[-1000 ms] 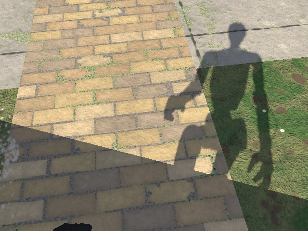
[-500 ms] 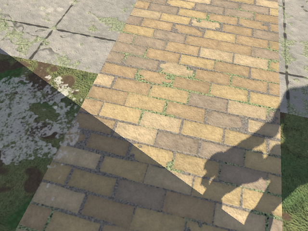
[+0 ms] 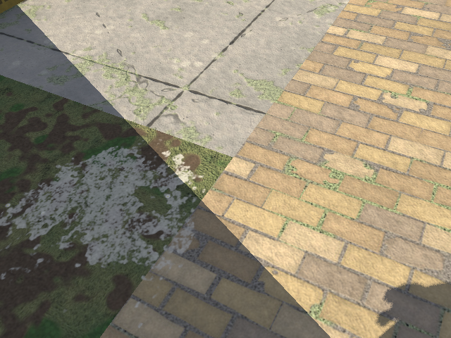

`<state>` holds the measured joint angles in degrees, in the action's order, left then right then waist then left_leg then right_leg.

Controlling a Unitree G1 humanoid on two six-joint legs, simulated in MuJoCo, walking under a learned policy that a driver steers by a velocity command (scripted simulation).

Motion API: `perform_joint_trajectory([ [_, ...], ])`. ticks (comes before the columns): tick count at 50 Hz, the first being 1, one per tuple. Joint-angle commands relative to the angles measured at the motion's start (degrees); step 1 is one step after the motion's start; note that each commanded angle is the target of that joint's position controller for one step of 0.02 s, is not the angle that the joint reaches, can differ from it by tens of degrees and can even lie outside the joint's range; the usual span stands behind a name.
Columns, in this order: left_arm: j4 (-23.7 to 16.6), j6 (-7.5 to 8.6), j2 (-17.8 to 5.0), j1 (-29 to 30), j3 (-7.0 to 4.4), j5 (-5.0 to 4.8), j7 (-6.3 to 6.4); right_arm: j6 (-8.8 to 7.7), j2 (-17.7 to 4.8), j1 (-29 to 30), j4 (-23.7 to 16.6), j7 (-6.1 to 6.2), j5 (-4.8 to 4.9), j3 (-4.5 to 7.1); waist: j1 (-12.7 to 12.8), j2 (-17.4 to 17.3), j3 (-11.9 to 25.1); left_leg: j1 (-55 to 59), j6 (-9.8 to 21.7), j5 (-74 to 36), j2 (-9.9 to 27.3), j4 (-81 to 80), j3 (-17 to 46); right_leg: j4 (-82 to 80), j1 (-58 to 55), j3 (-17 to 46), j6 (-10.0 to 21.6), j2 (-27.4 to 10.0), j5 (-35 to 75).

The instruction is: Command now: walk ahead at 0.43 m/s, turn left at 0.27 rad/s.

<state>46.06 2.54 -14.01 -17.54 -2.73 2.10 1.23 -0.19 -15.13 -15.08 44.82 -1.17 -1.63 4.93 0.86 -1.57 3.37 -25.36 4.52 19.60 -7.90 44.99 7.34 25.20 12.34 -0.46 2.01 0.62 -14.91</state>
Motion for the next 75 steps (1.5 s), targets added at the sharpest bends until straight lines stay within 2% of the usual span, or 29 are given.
perform_joint_trajectory([
  [1,-2.61,1.80,-8.43,1.50,-2.15,-0.90,-0.60,-2.29,-5.99,1.61,-4.12,-1.25,-0.72,0.91,-2.31,6.66,-9.20,-19.61,-1.44,-4.81,3.62,10.57,2.48,-20.15,-7.69,22.42,6.17,-16.02,-19.94],
  [8,1.97,3.05,-6.19,-7.54,-1.92,-1.41,-1.73,-1.63,-2.00,13.20,-7.13,-2.64,-1.07,-1.40,2.45,8.42,-8.20,-17.01,-4.97,-12.87,9.22,2.05,-7.81,-18.74,-10.61,7.87,7.50,-11.53,5.88],
  [12,3.87,2.73,-8.24,-10.64,-2.39,-1.12,-1.72,-1.81,-1.55,18.15,-8.69,-2.75,-0.36,-2.23,4.19,10.29,-8.39,-7.03,-3.35,-9.65,8.58,-9.56,-12.35,-15.54,-9.94,5.26,6.90,-12.51,18.13],
  [14,4.61,2.26,-9.30,-10.89,-2.60,-1.19,-1.58,-2.04,-2.44,16.22,-8.37,-2.07,-0.39,-1.98,2.85,10.43,-7.68,-1.21,-1.28,-7.50,7.03,-12.70,-13.50,-12.08,-10.44,5.42,6.64,-14.10,26.43],
  [16,5.14,1.87,-9.48,-9.72,-2.42,-1.66,-1.48,-2.87,-3.97,4.61,-4.42,-0.79,-0.85,-1.03,-3.21,7.24,-1.83,14.43,1.27,-9.64,4.30,-19.10,-13.85,2.25,-9.47,1.40,4.82,-11.73,41.63],
  [17,4.43,1.86,-8.27,-8.96,-1.93,-1.90,-1.40,-3.58,-6.68,-4.83,-1.77,-0.05,-1.80,-0.12,-7.13,4.56,4.73,28.92,3.16,-7.96,9.20,-18.72,-8.58,14.16,-1.47,-0.64,3.58,-9.41,33.86],
  [18,0.88,2.02,-2.06,-9.97,-0.20,-2.90,-1.85,-3.84,-13.09,-12.95,-1.16,0.81,-2.93,1.22,-8.90,-8.37,13.66,45.71,8.02,3.38,27.92,-22.11,16.23,34.65,16.39,-4.34,0.86,-3.19,6.44],
  [19,1.33,1.80,-5.15,-9.84,-1.29,-2.07,-1.53,-3.29,-14.03,-13.53,-0.15,0.94,-0.75,1.57,-8.32,-11.42,14.58,42.83,10.77,1.79,33.08,-29.98,32.15,44.02,23.84,1.05,1.50,1.52,-14.39],
  [21,1.06,1.65,-5.20,-4.44,-1.37,-1.78,-2.02,-3.47,-6.83,-3.33,-1.00,0.75,-0.08,-0.43,-4.26,-3.21,-0.43,27.60,7.72,-1.46,27.34,-31.32,14.79,44.24,25.62,4.29,2.78,-4.26,-6.15],
  [23,2.34,0.52,-4.16,-5.13,-1.43,-0.82,-2.64,-4.28,-3.18,0.08,-0.53,0.89,0.21,-1.67,-1.10,-4.52,-5.12,18.82,4.06,-7.32,22.33,-35.21,4.69,38.94,21.20,3.80,2.06,-6.10,-2.39],
  [28,1.85,-1.23,-2.60,-1.17,-1.48,-0.45,-3.98,-6.32,-3.83,-3.00,2.14,1.19,0.59,-1.50,0.09,-2.81,-7.01,18.90,4.19,-20.76,21.04,-38.43,-5.67,37.19,25.76,3.27,0.55,-5.78,5.72],
  [37,-4.96,-0.89,-0.97,16.27,0.33,-0.21,-5.40,-6.09,-4.75,-8.92,6.39,2.35,0.66,-1.66,-3.04,-1.49,-9.93,26.67,2.42,-38.42,21.15,-35.99,-17.21,12.82,24.41,-5.43,2.56,-3.52,15.85],
  [40,-4.96,-1.09,-2.42,13.59,-0.17,-0.03,-4.83,-5.20,-7.01,-8.91,7.18,3.10,0.36,-1.28,-1.14,-3.24,-6.35,32.79,1.18,-62.43,22.06,-26.03,-19.82,10.60,18.41,-8.85,5.94,1.11,8.03],
  [42,-2.54,-0.73,-4.56,4.05,-1.25,0.36,-4.15,-4.00,-8.62,-8.02,7.02,3.44,-0.01,-0.82,2.95,-3.85,-0.96,32.48,1.06,-69.57,22.13,-9.39,-20.50,8.25,8.18,-9.05,8.73,4.87,3.18],
  [43,-0.11,-0.05,-6.39,-4.16,-2.27,1.20,-3.48,-3.71,-9.01,-7.07,6.40,3.31,0.55,-0.74,7.00,-1.63,3.32,25.89,-0.23,-59.20,20.55,4.87,-21.27,2.51,-3.78,-6.28,10.67,4.75,7.52],
  [44,0.55,0.19,-12.08,-8.16,-3.81,1.32,-2.55,-4.04,-5.45,-8.31,4.20,2.96,0.62,-1.49,6.57,6.22,8.74,11.20,-2.11,-21.42,16.00,23.73,-21.27,4.33,-18.04,9.65,14.11,-9.20,18.91],
  [45,-1.28,-0.45,-17.17,-5.05,-5.16,-0.24,-2.37,-3.99,-3.36,-10.41,0.85,2.31,2.07,-1.74,3.00,15.61,16.13,-8.98,-5.02,15.24,3.58,43.20,-13.29,-0.12,-31.77,39.53,25.78,-23.01,38.10],
  [46,-1.61,-1.06,-15.32,-4.74,-5.09,-2.12,-1.98,-4.10,-5.79,-4.66,0.52,2.33,0.88,-1.54,4.64,2.88,13.31,-13.01,-4.75,8.68,8.30,42.49,-4.86,-1.54,-28.34,31.51,23.77,-20.93,43.76],
  [48,-1.51,-1.26,-9.52,1.20,-3.43,-2.27,-1.39,-4.47,-4.68,-2.23,-0.09,2.42,1.18,-1.94,0.54,-1.20,0.33,-11.30,-5.13,2.78,11.89,33.41,-5.44,-4.23,-12.60,19.73,18.53,-15.99,47.61],
  [50,-2.13,-1.21,-7.25,4.07,-2.56,-2.61,-1.16,-2.16,-4.55,-3.62,-0.04,2.32,-0.62,-1.87,-2.36,-0.16,-1.82,-5.42,-6.45,1.91,12.83,26.83,-5.34,-6.54,-3.54,14.13,15.36,-11.31,46.76],
  [54,-2.19,-0.50,-10.38,2.59,-3.22,-1.72,-1.56,0.15,-3.30,-3.58,-1.23,2.17,-0.37,-2.04,-3.17,2.09,1.01,-4.28,-8.03,-1.76,11.53,19.33,-6.65,-5.55,-1.27,11.26,13.68,-7.94,52.84],
  [59,-2.77,-1.96,-10.67,-0.04,-3.35,-1.78,-0.96,1.00,-4.56,3.83,-4.19,2.49,-0.02,-1.92,-0.38,5.41,1.15,-7.66,-8.53,-6.44,11.24,11.48,-5.61,-4.48,-3.78,14.79,10.80,-6.69,42.34],
  [65,-3.86,-3.44,-11.61,-1.81,-3.88,-0.84,-0.58,0.83,-5.74,8.77,-6.55,3.03,0.88,-2.14,1.75,6.98,-0.89,-7.38,-7.42,-1.75,8.81,3.22,-3.74,-1.13,-7.80,22.52,11.72,-8.48,38.16],
  [70,-5.87,-4.30,-12.24,3.41,-4.14,-1.50,-0.64,-0.41,-6.41,3.84,-6.44,3.65,1.59,-2.27,-1.65,8.25,-1.91,6.65,-4.96,-2.58,6.06,-15.82,-3.23,3.43,-4.74,27.98,7.51,-5.64,33.15],
  [71,-6.73,-4.22,-11.55,5.55,-3.87,-2.26,-0.51,-1.01,-7.01,0.76,-5.82,4.04,0.91,-2.09,-3.58,6.76,-1.71,14.54,-4.22,-10.02,8.23,-24.58,-1.87,6.56,-0.17,27.09,4.62,-3.05,26.26],
  [72,-7.62,-3.96,-7.30,2.46,-2.75,-2.60,-0.47,-1.28,-11.48,-0.09,-6.31,4.74,0.10,-1.28,-1.64,-4.56,1.17,22.30,-1.04,-18.72,21.67,-28.07,9.03,17.81,5.21,19.06,1.10,2.24,7.47],
  [73,-7.97,-4.39,-7.24,-2.70,-2.92,-2.21,-0.04,-0.41,-15.44,2.31,-7.39,4.31,0.65,-0.73,1.19,-14.99,1.55,24.98,7.55,-38.71,33.11,-27.53,24.02,26.05,16.15,7.99,-0.69,12.52,-25.07],
  [74,-6.39,-4.82,-11.21,-3.24,-3.70,0.01,0.07,0.19,-12.80,-0.30,-6.95,3.92,1.26,-0.81,0.10,-9.33,2.34,23.83,11.45,-43.04,34.01,-25.70,22.50,37.69,16.68,6.25,-1.51,7.36,-24.66],
  [75,-5.59,-5.10,-12.06,-1.05,-4.18,-0.07,-0.36,0.32,-8.75,1.06,-7.41,3.80,1.30,-1.98,0.24,-4.09,0.26,21.11,10.36,-41.44,30.07,-25.04,15.53,41.09,16.49,6.89,-1.92,5.88,-20.07],
])
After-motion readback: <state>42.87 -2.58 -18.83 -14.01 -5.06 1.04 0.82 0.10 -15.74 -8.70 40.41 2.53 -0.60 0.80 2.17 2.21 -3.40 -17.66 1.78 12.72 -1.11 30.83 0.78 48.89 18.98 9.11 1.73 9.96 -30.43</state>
